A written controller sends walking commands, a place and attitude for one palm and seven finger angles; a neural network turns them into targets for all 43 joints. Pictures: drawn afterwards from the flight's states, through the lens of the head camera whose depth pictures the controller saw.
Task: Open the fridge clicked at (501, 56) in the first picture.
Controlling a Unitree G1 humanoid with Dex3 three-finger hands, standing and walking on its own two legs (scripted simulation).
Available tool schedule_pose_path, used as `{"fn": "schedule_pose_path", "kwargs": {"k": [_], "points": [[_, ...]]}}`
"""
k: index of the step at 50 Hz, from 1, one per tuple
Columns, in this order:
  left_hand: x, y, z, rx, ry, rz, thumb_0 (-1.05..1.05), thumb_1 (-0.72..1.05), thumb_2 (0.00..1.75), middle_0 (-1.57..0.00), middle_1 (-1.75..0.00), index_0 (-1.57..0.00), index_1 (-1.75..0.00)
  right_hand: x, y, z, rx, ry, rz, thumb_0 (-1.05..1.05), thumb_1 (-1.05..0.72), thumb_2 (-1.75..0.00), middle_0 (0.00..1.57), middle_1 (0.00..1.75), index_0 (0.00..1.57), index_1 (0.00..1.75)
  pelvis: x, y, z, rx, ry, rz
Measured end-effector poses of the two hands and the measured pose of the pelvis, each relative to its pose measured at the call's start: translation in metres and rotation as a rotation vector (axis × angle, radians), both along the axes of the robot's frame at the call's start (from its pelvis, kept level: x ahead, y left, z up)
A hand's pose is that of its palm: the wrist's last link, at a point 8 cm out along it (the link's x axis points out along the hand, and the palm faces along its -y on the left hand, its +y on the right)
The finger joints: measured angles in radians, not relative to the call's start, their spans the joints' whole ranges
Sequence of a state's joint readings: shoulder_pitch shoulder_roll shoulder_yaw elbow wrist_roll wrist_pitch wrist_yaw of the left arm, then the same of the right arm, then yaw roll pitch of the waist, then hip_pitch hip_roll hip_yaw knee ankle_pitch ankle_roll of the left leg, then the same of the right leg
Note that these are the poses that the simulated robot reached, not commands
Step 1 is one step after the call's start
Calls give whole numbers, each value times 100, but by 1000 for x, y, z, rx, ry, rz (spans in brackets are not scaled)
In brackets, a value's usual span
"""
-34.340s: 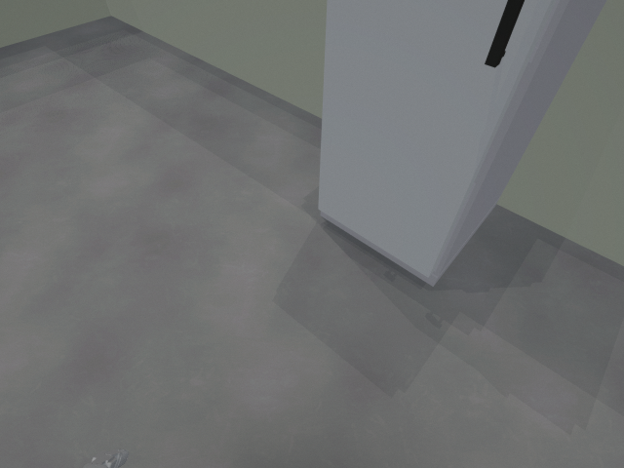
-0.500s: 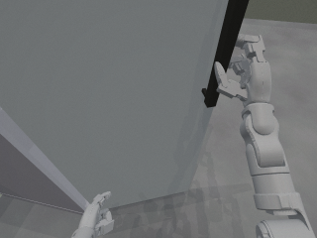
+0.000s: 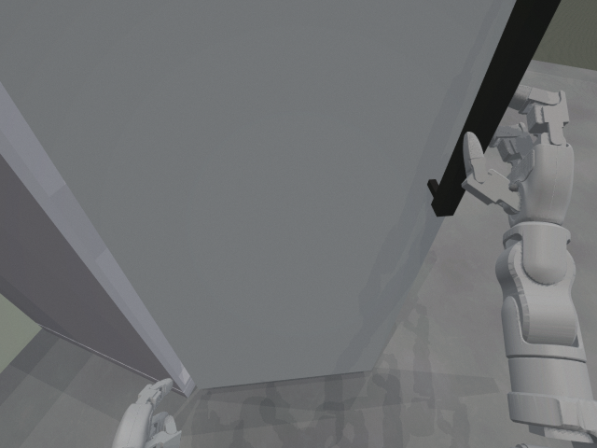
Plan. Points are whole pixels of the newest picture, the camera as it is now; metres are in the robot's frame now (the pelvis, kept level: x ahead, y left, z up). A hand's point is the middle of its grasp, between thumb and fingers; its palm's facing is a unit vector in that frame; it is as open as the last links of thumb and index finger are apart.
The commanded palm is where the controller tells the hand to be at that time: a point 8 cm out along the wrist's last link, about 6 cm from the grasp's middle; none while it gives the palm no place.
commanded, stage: stop walking and hold the door back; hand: right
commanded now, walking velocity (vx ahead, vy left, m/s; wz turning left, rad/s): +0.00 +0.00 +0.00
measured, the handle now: (480, 98) +0.44 -0.15 +0.27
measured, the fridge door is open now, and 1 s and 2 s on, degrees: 62 59 59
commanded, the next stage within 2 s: loosen the grip on the handle in 0.18 s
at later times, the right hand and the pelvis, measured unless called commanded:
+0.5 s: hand (512, 180) +0.34 -0.17 +0.24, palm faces +0.18 +0.98 -0.07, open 8.5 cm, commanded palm +0.33 -0.21 +0.22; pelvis -0.03 +0.03 +0.00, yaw -1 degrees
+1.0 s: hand (497, 190) +0.34 -0.16 +0.22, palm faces +0.18 +0.98 -0.10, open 14.5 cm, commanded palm +0.31 -0.22 +0.22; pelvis -0.02 +0.04 -0.01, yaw +1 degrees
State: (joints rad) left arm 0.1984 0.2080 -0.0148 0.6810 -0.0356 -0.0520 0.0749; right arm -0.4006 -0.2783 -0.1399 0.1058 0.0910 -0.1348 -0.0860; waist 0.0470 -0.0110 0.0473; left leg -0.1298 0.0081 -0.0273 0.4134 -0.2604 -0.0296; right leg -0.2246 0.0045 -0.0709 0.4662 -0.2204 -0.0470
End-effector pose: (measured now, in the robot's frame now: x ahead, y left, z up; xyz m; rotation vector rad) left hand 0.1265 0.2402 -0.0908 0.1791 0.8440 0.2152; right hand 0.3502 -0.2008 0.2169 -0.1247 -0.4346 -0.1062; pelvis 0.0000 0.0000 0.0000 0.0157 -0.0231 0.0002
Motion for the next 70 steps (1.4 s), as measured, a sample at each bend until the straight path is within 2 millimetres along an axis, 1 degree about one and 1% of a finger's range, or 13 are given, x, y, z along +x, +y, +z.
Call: {"fn": "schedule_pose_path", "kwargs": {"k": [13,16,18,22,27,34,39,43,48,56,62,66,70], "points": [[29,0,10,-4,-59,-53,1,90,90,-21,-30,-20,-30,-14,1,1,0,9,-33,-23,-54,-78,38,129,9,120,-2,10,2,1,0,2],[29,2,13,9,-66,-87,1,90,90,-21,-30,-20,-30,-8,-6,7,-74,10,-26,-25,-50,-78,38,129,11,122,-8,14,1,-1,6,4],[26,5,18,8,-91,-111,1,90,90,-21,-30,-20,-30,-2,-14,10,-36,51,-6,-25,-46,-78,40,130,17,126,-13,18,1,-12,23,-13],[18,13,21,1,-172,-121,1,90,90,-21,-30,-20,-30,-18,-25,16,61,41,-32,-17,-40,-72,42,134,29,132,-19,21,-2,-24,10,-11],[-4,26,11,4,-153,-122,1,90,90,-21,-30,-20,-30,-41,-11,11,8,6,-45,-7,-13,-56,44,137,38,137,-31,30,-7,-20,-11,-32],[-45,47,-8,25,-65,-71,1,90,90,-21,-30,-20,-30,-31,7,-1,-20,27,-20,-2,32,-32,41,134,40,135,-47,44,-13,-15,1,-29],[-67,59,-17,15,-23,-13,1,90,90,-21,-30,-20,-30,-30,8,7,-12,-38,-26,-1,47,-25,37,128,36,128,-44,48,-14,-16,13,2],[-71,63,-22,12,8,2,1,90,90,-21,-30,-20,-30,-30,3,6,-20,-36,-33,-1,52,-22,32,122,32,123,-37,47,-13,-17,20,9],[-55,61,-20,18,7,-8,1,90,90,-20,-30,-20,-30,-33,-5,2,-11,-31,-38,-1,54,-21,28,118,28,119,-24,44,-11,-21,31,13],[-2,45,-5,29,-79,-60,1,90,90,-21,-30,-20,-30,-33,-35,0,-5,-16,-82,-1,55,-20,26,116,26,116,-11,37,-10,-19,43,1],[32,27,5,22,-145,-105,1,90,90,-21,-30,-20,-30,-38,-46,4,-12,-27,-61,-1,55,-20,26,115,26,116,-3,30,-10,-14,47,-10],[44,16,8,17,-160,-124,1,90,90,-21,-30,-20,-30,-38,-54,2,-6,-3,-63,-1,55,-20,26,115,26,116,0,27,-10,-12,47,-15],[46,9,8,12,-158,-131,1,90,90,-21,-30,-20,-30,-39,-65,2,-5,6,-78,-1,55,-20,26,115,26,115,1,24,-10,-10,47,-15]]}}
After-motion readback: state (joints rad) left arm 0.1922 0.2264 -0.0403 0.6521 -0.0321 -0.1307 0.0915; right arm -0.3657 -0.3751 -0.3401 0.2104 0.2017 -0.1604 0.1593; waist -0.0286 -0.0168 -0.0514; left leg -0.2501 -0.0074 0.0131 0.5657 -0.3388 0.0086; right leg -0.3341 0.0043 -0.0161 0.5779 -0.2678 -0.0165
